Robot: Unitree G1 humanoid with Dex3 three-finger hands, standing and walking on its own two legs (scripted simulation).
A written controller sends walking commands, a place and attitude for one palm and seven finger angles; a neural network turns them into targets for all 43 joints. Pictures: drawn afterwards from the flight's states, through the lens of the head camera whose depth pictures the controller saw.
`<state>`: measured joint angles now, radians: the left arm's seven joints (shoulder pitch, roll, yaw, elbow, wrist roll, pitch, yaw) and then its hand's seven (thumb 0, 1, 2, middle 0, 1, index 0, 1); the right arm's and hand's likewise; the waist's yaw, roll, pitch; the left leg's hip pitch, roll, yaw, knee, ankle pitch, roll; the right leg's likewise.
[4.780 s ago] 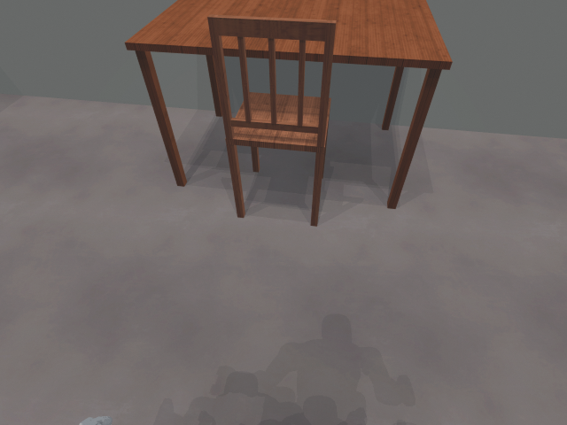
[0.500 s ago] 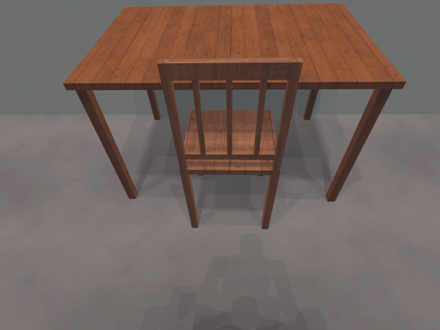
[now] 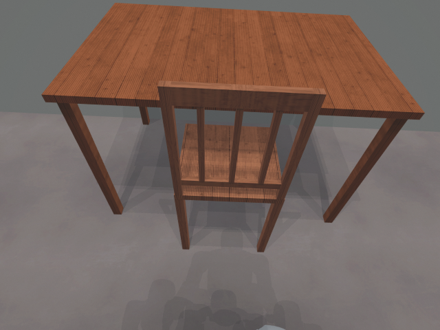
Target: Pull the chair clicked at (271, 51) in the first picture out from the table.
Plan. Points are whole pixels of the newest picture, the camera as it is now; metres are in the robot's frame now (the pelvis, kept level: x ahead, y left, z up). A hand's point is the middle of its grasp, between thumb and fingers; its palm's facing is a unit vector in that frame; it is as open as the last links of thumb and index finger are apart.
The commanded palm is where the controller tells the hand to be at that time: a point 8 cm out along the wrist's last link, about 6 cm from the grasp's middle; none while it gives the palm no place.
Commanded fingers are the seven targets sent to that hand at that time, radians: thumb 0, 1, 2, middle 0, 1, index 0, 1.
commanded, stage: take the last steps up to it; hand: left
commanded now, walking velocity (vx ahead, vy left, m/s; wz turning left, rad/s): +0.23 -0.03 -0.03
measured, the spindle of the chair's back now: (235, 148) +0.60 +0.00 -0.08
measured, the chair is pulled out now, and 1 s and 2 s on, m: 0.00 0.00 0.00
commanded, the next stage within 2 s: come to a stop and stand still in 0.20 s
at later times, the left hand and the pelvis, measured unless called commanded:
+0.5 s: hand (159, 322) +0.17 +0.14 -0.17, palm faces +0.07 -0.98 -0.19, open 7.2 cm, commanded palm none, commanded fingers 0.00 0.90 0.90 -0.20 -0.30 -0.20 -0.30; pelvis +0.14 -0.04 +0.00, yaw +0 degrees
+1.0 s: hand out of the picture +0.14 +0.13 -0.17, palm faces +0.05 -0.96 -0.28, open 7.4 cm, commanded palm none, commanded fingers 0.00 0.90 0.90 -0.20 -0.30 -0.20 -0.30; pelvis +0.11 -0.06 -0.01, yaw +0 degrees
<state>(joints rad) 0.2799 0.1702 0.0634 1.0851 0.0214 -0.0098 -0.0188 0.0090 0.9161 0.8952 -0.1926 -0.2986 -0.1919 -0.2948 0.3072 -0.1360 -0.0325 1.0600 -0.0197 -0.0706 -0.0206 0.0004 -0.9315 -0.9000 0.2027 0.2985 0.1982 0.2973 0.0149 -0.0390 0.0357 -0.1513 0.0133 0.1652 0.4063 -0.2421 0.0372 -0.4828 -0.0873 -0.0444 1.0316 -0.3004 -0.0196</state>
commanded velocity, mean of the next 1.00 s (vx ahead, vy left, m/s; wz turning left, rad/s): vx -0.03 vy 0.03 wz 0.00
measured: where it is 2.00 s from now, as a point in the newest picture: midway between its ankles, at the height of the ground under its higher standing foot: outside the picture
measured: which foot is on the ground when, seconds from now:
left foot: down 0.00-0.20, up 0.22-0.52, down 0.54-0.88, up 0.90-1.00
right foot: up 0.00-0.18, down 0.20-0.58, up 0.60-0.84, down 0.86-1.00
